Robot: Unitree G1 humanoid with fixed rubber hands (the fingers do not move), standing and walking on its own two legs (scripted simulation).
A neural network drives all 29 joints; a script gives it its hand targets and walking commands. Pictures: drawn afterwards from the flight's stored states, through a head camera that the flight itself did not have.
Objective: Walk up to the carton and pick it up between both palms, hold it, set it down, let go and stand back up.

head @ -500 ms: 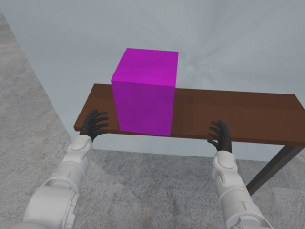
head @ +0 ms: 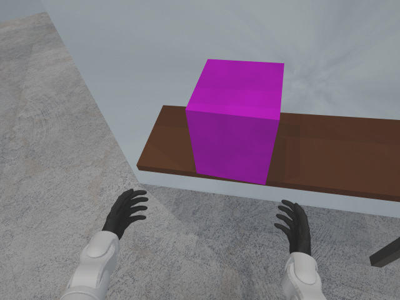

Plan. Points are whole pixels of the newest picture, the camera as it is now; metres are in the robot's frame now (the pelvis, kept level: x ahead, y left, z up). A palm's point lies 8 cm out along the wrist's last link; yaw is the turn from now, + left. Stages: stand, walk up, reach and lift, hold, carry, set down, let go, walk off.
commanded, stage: set down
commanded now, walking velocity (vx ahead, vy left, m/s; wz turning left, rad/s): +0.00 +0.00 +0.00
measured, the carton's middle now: (236, 122) +0.54 -0.06 +0.00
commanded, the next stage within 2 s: none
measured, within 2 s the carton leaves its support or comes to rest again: neither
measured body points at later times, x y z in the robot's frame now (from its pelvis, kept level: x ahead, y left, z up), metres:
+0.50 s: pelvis -0.03 +0.02 -0.01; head -0.07 -0.01 +0.44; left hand +0.20 +0.22 +0.04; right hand +0.18 -0.16 -0.02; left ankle -0.10 +0.10 -0.74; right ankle +0.05 -0.09 -0.74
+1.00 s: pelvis -0.05 -0.06 +0.00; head -0.07 -0.09 +0.44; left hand +0.17 +0.16 +0.00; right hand +0.16 -0.24 -0.03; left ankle -0.09 +0.09 -0.73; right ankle +0.05 -0.09 -0.74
